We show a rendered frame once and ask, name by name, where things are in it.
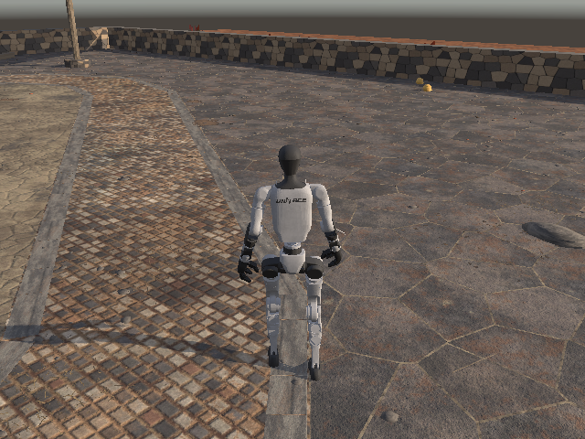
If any robot right hand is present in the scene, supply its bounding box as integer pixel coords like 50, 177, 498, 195
321, 249, 342, 267

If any robot left hand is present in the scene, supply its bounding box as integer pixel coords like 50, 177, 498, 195
238, 259, 259, 283

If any robot right shin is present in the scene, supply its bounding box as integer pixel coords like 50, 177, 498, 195
308, 305, 322, 369

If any robot right forearm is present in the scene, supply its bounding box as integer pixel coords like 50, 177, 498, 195
324, 219, 341, 252

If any robot left upper arm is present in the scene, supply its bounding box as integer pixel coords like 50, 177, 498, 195
249, 185, 271, 237

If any robot right upper arm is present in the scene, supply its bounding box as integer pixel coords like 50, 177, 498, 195
310, 184, 335, 232

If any robot left foot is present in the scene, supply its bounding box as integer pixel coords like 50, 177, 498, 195
268, 345, 281, 368

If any robot left forearm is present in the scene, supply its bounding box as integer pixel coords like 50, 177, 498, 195
239, 223, 258, 262

